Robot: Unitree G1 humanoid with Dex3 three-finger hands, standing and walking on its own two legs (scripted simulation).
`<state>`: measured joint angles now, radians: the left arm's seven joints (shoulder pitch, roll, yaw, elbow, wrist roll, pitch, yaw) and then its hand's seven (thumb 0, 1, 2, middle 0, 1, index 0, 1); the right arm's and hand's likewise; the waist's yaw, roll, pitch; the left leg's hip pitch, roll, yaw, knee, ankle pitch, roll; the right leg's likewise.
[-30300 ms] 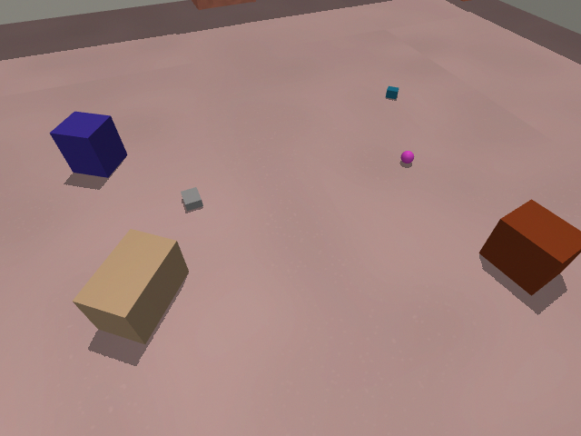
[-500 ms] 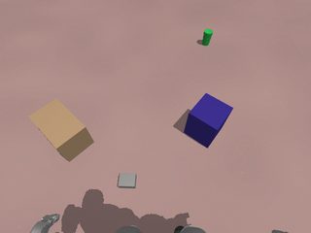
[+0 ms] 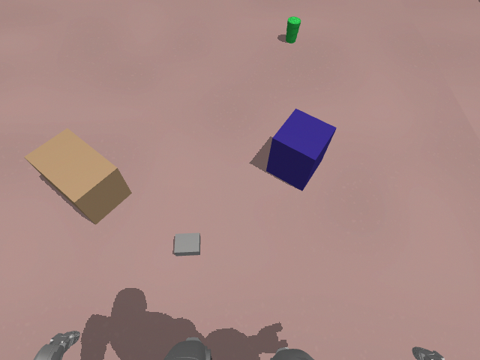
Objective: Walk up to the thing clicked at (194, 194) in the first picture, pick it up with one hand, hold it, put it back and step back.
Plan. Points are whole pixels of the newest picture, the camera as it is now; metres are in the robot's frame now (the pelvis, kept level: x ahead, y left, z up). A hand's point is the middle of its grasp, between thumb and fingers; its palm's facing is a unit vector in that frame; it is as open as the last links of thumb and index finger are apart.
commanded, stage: walk up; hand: left
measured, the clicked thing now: (187, 244) +0.55 +0.22 -0.73
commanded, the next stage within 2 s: stand in 1.92 s
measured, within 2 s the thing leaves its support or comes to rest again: neither
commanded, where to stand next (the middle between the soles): +0.20 -0.05 m, yaw +5 degrees
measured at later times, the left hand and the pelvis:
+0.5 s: hand out of the picture -0.04 +0.23 -0.15, palm faces +0.08 -0.94 -0.33, open 7.4 cm; pelvis -0.13 -0.04 +0.00, yaw +6 degrees
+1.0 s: hand out of the picture -0.16 +0.22 -0.12, palm faces +0.10 -0.90 -0.42, open 7.4 cm; pelvis -0.17 -0.06 +0.01, yaw +6 degrees
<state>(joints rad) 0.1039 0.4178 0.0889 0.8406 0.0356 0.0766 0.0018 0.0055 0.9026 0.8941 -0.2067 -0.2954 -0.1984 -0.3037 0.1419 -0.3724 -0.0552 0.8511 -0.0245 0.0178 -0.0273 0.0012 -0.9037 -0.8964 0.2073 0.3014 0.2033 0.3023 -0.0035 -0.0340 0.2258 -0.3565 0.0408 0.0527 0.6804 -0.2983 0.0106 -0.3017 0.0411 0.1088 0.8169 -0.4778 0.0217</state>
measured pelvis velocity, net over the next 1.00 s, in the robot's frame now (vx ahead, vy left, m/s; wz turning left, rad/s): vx -0.17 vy -0.06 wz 0.10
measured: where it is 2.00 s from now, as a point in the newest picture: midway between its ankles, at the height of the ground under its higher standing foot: outside the picture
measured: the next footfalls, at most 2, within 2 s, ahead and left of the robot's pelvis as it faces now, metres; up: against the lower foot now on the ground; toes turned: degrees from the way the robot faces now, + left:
right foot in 0.04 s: +0.01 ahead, -0.13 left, +0.00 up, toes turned +4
left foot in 0.40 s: -0.10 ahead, +0.08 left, +0.00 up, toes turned +4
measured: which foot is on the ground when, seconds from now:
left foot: down 0.00-0.08, up 0.10-0.38, down 0.40-0.74, up 0.76-0.98, down 1.00-1.00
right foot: up 0.00-0.02, down 0.04-0.42, up 0.44-0.68, down 0.70-1.00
